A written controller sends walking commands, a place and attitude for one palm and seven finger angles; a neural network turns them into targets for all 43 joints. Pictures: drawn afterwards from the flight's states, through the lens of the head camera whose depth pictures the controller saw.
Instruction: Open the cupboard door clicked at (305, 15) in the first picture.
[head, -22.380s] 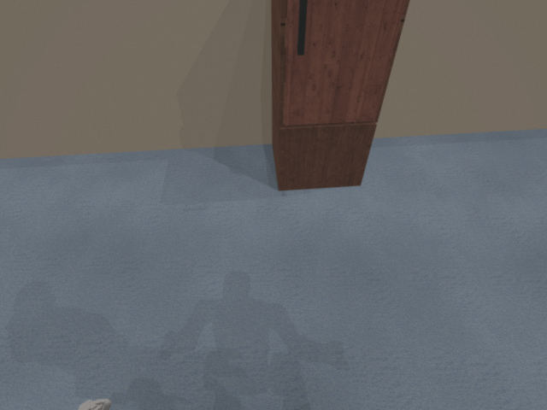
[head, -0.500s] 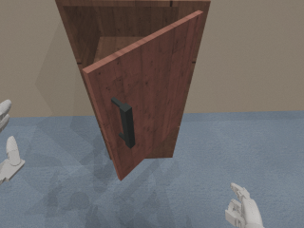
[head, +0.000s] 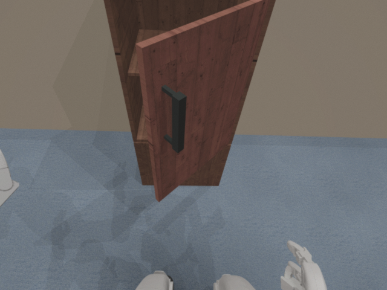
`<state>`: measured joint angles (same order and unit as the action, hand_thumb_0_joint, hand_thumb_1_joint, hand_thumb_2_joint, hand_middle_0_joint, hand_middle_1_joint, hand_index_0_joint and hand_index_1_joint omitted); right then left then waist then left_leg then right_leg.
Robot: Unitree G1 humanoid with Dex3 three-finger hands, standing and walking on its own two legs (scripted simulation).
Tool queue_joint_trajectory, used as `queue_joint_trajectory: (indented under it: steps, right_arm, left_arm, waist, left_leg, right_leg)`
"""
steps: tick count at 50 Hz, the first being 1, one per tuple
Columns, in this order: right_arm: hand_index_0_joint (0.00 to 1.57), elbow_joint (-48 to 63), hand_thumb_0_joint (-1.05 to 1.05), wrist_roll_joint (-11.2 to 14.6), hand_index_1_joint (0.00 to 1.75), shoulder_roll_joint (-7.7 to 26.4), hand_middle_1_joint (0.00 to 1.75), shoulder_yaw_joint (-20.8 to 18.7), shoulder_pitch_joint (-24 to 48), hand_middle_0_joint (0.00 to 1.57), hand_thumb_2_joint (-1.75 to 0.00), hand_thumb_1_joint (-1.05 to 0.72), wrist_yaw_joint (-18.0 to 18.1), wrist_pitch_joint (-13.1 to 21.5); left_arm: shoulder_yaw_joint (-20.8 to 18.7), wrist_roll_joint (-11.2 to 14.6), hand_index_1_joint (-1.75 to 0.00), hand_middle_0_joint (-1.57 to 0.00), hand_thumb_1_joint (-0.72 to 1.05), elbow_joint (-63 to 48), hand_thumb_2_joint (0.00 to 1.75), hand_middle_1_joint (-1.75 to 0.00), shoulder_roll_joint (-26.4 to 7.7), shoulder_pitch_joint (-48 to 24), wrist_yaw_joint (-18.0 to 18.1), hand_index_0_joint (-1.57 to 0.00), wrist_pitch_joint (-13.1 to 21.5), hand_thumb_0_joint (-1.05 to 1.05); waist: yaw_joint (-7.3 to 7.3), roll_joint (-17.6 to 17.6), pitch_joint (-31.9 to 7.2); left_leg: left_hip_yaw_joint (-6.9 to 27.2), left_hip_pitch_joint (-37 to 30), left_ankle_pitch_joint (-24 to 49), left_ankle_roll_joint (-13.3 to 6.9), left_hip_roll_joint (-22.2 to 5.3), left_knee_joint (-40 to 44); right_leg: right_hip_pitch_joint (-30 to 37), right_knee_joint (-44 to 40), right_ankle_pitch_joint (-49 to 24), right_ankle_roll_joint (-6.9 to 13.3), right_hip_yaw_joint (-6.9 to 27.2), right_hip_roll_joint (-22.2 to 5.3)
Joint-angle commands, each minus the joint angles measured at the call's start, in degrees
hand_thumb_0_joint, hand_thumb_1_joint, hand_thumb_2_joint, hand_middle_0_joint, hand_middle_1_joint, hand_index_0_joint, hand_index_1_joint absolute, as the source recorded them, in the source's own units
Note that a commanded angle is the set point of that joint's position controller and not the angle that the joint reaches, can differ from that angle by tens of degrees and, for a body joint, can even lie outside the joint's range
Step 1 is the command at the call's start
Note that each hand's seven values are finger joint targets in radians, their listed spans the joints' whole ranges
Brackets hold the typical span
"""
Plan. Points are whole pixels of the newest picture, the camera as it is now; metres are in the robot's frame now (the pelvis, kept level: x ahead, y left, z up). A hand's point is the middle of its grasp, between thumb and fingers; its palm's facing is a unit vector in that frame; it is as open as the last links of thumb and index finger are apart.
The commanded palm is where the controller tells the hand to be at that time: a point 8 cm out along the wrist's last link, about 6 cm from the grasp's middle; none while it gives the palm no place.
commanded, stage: step back with the hand held close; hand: left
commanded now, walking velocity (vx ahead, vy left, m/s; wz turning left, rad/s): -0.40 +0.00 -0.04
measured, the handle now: (172, 121) +0.46 +0.08 +0.08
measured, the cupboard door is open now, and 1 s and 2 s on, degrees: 44 44 44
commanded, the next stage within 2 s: stop stepping back and stand still in 0.12 s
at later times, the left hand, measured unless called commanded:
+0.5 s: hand out of the picture +0.13 +0.24 +0.19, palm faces +0.31 -0.82 -0.48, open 7.4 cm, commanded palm +0.07 +0.28 +0.19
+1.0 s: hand out of the picture +0.07 +0.24 +0.18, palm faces +0.39 -0.80 -0.46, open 7.4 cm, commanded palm +0.02 +0.28 +0.19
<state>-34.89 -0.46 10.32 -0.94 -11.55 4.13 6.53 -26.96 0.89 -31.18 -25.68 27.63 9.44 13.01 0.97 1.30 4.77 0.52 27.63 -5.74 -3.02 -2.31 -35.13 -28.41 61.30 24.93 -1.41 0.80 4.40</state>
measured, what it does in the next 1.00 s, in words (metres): walks backwards: right foot, then left foot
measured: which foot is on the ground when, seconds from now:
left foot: down 0.00-0.16, up 0.18-0.30, down 0.32-0.60, up 0.62-0.86, down 0.88-1.00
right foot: up 0.00-0.14, down 0.16-0.32, up 0.34-0.58, down 0.60-1.00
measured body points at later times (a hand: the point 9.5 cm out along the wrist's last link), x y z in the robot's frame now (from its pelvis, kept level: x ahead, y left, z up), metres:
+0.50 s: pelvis -0.09 -0.01 +0.02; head -0.08 +0.02 +0.47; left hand +0.11 +0.28 +0.21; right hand +0.06 -0.25 -0.04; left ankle +0.02 +0.07 -0.72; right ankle -0.13 -0.11 -0.69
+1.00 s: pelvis -0.14 -0.01 +0.01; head -0.16 -0.01 +0.46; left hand +0.04 +0.28 +0.21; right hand -0.01 -0.27 -0.07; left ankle -0.14 +0.13 -0.72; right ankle -0.14 -0.08 -0.72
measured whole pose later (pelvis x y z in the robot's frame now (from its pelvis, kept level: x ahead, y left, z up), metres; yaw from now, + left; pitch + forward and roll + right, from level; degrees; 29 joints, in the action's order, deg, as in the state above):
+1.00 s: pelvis -0.14 -0.01 +0.01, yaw -4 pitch -2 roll +1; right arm -37.3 -0.1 12.9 -0.1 -14.8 4.2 8.4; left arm -23.3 1.3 -24.9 -22.8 31.1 8.8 12.2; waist 0.7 -0.7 -1.0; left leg -4.2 11.4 -15.5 1.4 -2.4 -28.7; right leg -12.9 30.9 16.6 3.6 -4.5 1.2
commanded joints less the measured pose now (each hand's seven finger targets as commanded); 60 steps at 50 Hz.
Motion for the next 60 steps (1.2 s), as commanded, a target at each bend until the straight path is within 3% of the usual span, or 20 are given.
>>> queue_joint_trajectory:
  steps: [1,5,7,8,11,14,15,16,17,19,22,27,28,30,31,36,41,47,53,60]
  right_arm:
    - [0.2,7.92,0.0,0.1,0.3,8.05,0.3,-3.1,6.65,0.2,-0.9,-0.9,-0.86,4.94]
    - [0.2,6.04,0.0,-0.25,0.3,8.22,0.3,-2.07,5.4,0.2,-0.9,-0.9,-1.32,4.5]
    - [0.2,5.3,0.0,-0.12,0.3,6.85,0.3,-1.59,4.84,0.2,-0.9,-0.9,-1.29,2.75]
    - [0.2,5.69,0.0,-0.64,0.3,6.95,0.3,-0.97,7.36,0.2,-0.9,-0.9,-0.74,2.96]
    - [0.2,7.85,0.0,0.64,0.3,6.46,0.3,-0.61,8.63,0.2,-0.9,-0.9,0.19,2.53]
    - [0.2,8.35,0.0,1.11,0.3,7.14,0.3,0.28,6.97,0.2,-0.9,-0.9,1.76,1.68]
    - [0.2,8.93,0.0,1.03,0.3,9.05,0.3,-0.69,6.17,0.2,-0.9,-0.9,1.48,2.36]
    - [0.2,8.61,0.0,0.88,0.3,9.39,0.3,-1.61,4.29,0.2,-0.9,-0.9,0.76,3.54]
    - [0.2,8.05,0.0,0.45,0.3,9.4,0.3,-1.92,3.08,0.2,-0.9,-0.9,-0.04,4.62]
    - [0.2,7.91,0.0,-0.28,0.3,7.78,0.3,-1.32,3.98,0.2,-0.9,-0.9,0.11,6.03]
    - [0.2,8.48,0.0,-0.41,0.3,7.75,0.3,-0.8,4.88,0.2,-0.9,-0.9,-0.02,5.63]
    - [0.2,8.23,0.0,-0.83,0.3,8.4,0.3,-1.22,4.11,0.2,-0.9,-0.9,0.68,4.07]
    - [0.2,7.89,0.0,-0.86,0.3,8.23,0.3,-1.23,3.95,0.2,-0.9,-0.9,0.87,3.55]
    - [0.2,7.09,0.0,-1.06,0.3,8.38,0.3,-1.57,4.13,0.2,-0.9,-0.9,0.85,1.97]
    - [0.2,6.42,0.0,-1.49,0.3,8.62,0.3,-1.31,5.05,0.2,-0.9,-0.9,0.64,1.85]
    - [0.2,4.63,0.0,0.16,0.3,8.78,0.3,-1.14,3.9,0.2,-0.9,-0.9,1.51,3.27]
    - [0.2,5.1,0.0,-0.3,0.3,7.81,0.3,-0.72,3.13,0.2,-0.9,-0.9,1.82,4.94]
    - [0.2,6.47,0.0,0.36,0.3,8.55,0.3,-0.82,2.29,0.2,-0.9,-0.9,0.55,4.76]
    - [0.2,6.61,0.0,0.46,0.3,8.46,0.3,-1.19,2.64,0.2,-0.9,-0.9,-0.18,4.57]
    - [0.2,7.11,0.0,0.17,0.3,8.35,0.3,-0.79,3.44,0.2,-0.9,-0.9,-0.11,4.12]
  left_arm:
    - [-5.27,2.01,-0.3,-0.2,0.9,-11.68,0.9,-0.3,-6.11,3.06,1.71,-0.2,3.27,0.0]
    - [-2.81,3.09,-0.3,-0.2,0.9,-11.75,0.9,-0.3,-6.63,0.91,0.23,-0.2,2.78,0.0]
    - [-4.17,2.72,-0.3,-0.2,0.9,-12.26,0.9,-0.3,-10.74,-1.05,-0.1,-0.2,3.71,0.0]
    - [-6.51,2.42,-0.3,-0.2,0.9,-13.13,0.9,-0.3,-14.02,-3.12,0.43,-0.2,4.51,0.0]
    - [-5.76,0.75,-0.3,-0.2,0.9,-9.72,0.9,-0.3,-12.23,-3.18,-0.43,-0.2,2.22,0.0]
    - [-5.46,2.4,-0.3,-0.2,0.9,-11.44,0.9,-0.3,-9.37,2.43,-0.72,-0.2,0.17,0.0]
    - [-6.08,2.9,-0.3,-0.2,0.9,-14.96,0.9,-0.3,-10.17,2.92,-0.59,-0.2,0.47,0.0]
    - [-5.55,2.88,-0.3,-0.2,0.9,-16.29,0.9,-0.3,-10.96,2.74,-0.84,-0.2,0.84,0.0]
    - [-4.68,2.93,-0.3,-0.2,0.9,-12.88,0.9,-0.3,-8.65,2.96,-0.95,-0.2,1.48,0.0]
    - [-7.06,2.63,-0.3,-0.2,0.9,-15.6,0.9,-0.3,-10.53,3.13,0.07,-0.2,1.43,0.0]
    - [-6.19,1.68,-0.3,-0.2,0.9,-15.3,0.9,-0.3,-8.8,8.92,0.95,-0.2,0.54,0.0]
    - [-3.3,1.26,-0.3,-0.2,0.9,-10.6,0.9,-0.3,-7.49,7.27,1.1,-0.2,-0.94,0.0]
    - [-3.73,1.13,-0.3,-0.2,0.9,-9.33,0.9,-0.3,-8.54,6.87,0.84,-0.2,-1.14,0.0]
    - [-4.83,1.39,-0.3,-0.2,0.9,-9.95,0.9,-0.3,-11.18,2.6,0.26,-0.2,-0.74,0.0]
    - [-5.3,1.37,-0.3,-0.2,0.9,-11.53,0.9,-0.3,-11.8,-2.62,0.52,-0.2,-0.32,0.0]
    - [-0.96,0.32,-0.3,-0.2,0.9,-2.17,0.9,-0.3,-8.35,-7.61,0.08,-0.2,0.99,0.0]
    - [-2.96,0.09,-0.3,-0.2,0.9,-4.67,0.9,-0.3,-8.74,-3.84,1.16,-0.2,2.14,0.0]
    - [-3.53,0.94,-0.3,-0.2,0.9,-6.18,0.9,-0.3,-7.47,1.08,0.68,-0.2,2.8,0.0]
    - [-3.46,1.29,-0.3,-0.2,0.9,-3.45,0.9,-0.3,-7.08,1.93,0.32,-0.2,2.61,0.0]
    - [-3.54,1.34,-0.3,-0.2,0.9,-5.22,0.9,-0.3,-7.13,1.63,0.25,-0.2,2.35,0.0]
  waist:
    - [-1.54,12.52,-10.71]
    - [-1.67,11.32,-11.75]
    - [-0.97,-5.66,-10.47]
    - [-2.53,-8.62,-8.98]
    - [-2.06,-16.69,-12.61]
    - [0.0,-0.78,-13.21]
    - [-1.23,8.58,-16.81]
    - [-1.55,11.65,-18.67]
    - [-1.91,8.43,-16.5]
    - [-0.99,12.04,-15.54]
    - [-1.23,12.08,-11.84]
    - [-0.95,10.83,-8.13]
    - [-0.75,6.08,-8.07]
    - [-0.17,-7.52,-8.51]
    - [-0.8,-7.95,-6.97]
    - [0.04,-5.21,-1.52]
    - [-1.58,-4.74,-4.84]
    - [-0.73,6.29,-8.05]
    - [-0.42,-2.24,-6.78]
    - [-0.81,0.99,-8.13]
  left_leg:
    - [11.65,-1.69,-24.01,-3.74,-12.46,24.78]
    - [5.87,-9.38,-16.67,2.25,-8.29,22.02]
    - [-0.54,-14.14,-9.66,5.66,-1.0,-2.1]
    - [-2.31,-9.91,-16.24,6.28,1.83,-14.58]
    - [-1.92,0.56,-17.84,4.98,2.66,-17.04]
    - [-4.63,-16.4,6.33,3.52,3.48,10.18]
    - [4.56,-25.83,28.46,0.73,-5.15,12.42]
    - [12.6,-30.13,32.27,-1.73,-12.45,15.89]
    - [17.45,-26.22,18.49,-3.54,-14.36,20.07]
    - [19.14,-21.76,-3.78,-2.36,-14.34,24.8]
    - [11.23,-10.38,-27.6,0.43,-9.75,31.75]
    - [3.22,-3.43,-27.83,3.86,-4.4,29.25]
    - [0.9,-5.46,-23.88,3.84,-2.34,23.04]
    - [-0.68,-13.86,-12.62,4.05,2.29,-6.51]
    - [0.79,-9.11,-13.28,4.22,2.01,-15.58]
    - [-1.73,-1.61,-11.32,3.08,-0.3,-13.89]
    - [-5.44,-10.8,-12.92,0.83,1.05,7.06]
    - [2.31,-14.46,3.3,-0.62,-5.25,12.58]
    - [-1.0,-11.89,-5.83,1.31,-1.32,8.28]
    - [0.94,-13.89,-1.25,1.47,-2.61,13.04]
  right_leg:
    - [11.16,-3.54,4.72,1.18,-2.49,-0.95]
    - [16.9,-38.19,3.27,4.04,-4.33,-1.27]
    - [6.4,-52.13,-7.7,9.87,15.36,-18.18]
    - [4.53,-51.37,-25.75,11.85,17.02,-24.62]
    - [21.82,-35.58,-66.36,8.03,4.99,-19.31]
    - [18.62,-26.91,-52.84,2.69,-1.43,-10.98]
    - [12.71,-21.29,-29.76,0.0,-3.34,-5.98]
    - [8.48,-15.34,2.0,0.54,-1.28,-3.48]
    - [7.79,-10.09,10.75,0.94,1.2,-1.03]
    - [7.84,-10.32,5.35,0.9,2.68,-3.52]
    - [16.27,-16.71,1.5,1.31,-2.67,-1.85]
    - [27.38,-35.77,1.75,2.71,-8.87,0.63]
    - [26.01,-42.79,-0.75,3.29,-6.65,-1.47]
    - [6.0,-54.77,7.53,9.92,14.89,-18.59]
    - [2.22,-56.6,12.45,13.12,20.76,-24.71]
    - [8.19,-51.15,3.46,8.6,10.73,-18.9]
    - [15.26,-45.96,-2.91,7.93,10.94,-17.23]
    - [18.4,-33.26,-19.96,2.24,0.89,-7.18]
    - [17.15,-40.71,-14.85,3.59,6.21,-10.56]
    - [18.75,-39.6,-18.81,2.07,2.44,-7.86]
